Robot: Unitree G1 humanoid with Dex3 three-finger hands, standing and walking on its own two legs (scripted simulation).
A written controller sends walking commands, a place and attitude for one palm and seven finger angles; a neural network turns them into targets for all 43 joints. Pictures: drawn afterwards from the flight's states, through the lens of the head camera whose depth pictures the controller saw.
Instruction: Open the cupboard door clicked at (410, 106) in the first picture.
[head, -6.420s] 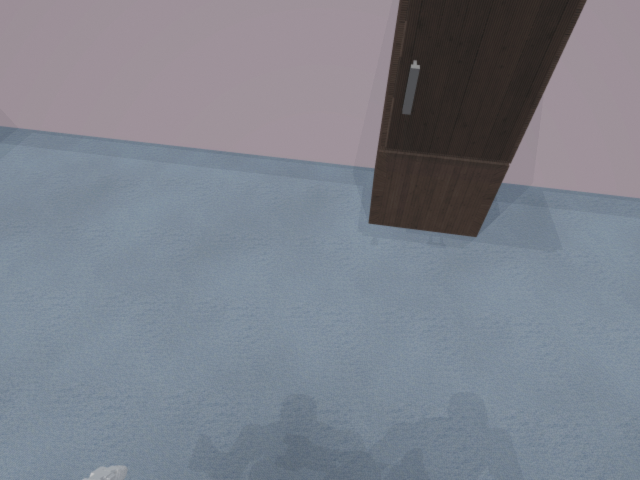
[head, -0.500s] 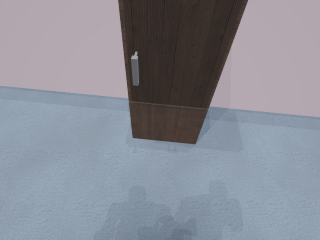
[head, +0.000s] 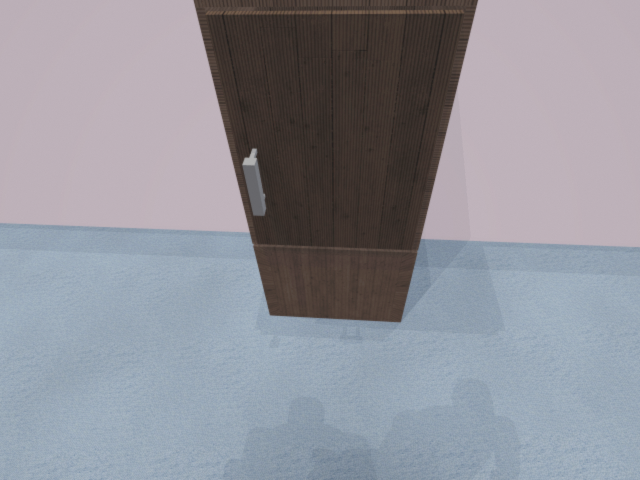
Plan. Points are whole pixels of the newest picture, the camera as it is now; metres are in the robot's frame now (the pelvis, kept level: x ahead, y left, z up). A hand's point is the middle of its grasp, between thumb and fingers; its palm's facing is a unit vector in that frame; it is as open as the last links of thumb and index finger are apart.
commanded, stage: take the last steps up to it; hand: left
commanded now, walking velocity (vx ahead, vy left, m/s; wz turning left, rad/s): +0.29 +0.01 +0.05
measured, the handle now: (256, 182) +0.74 +0.19 -0.09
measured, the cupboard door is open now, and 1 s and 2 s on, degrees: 0 0 0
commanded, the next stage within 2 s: come to a stop and stand still in 0.32 s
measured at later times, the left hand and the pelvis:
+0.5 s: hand out of the picture +0.09 +0.19 -0.18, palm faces +0.11 -0.98 -0.13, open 7.4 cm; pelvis +0.16 +0.04 -0.01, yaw +0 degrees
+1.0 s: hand (220, 407) +0.26 +0.18 -0.15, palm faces +0.02 -0.96 -0.27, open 7.4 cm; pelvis +0.18 -0.01 +0.01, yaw +0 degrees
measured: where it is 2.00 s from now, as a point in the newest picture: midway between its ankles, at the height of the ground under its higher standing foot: outside the picture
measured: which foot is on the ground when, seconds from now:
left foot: up 0.00-0.38, down 0.40-0.84, up 0.86-1.00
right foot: down 0.00-0.40, up 0.42-0.82, down 0.84-1.00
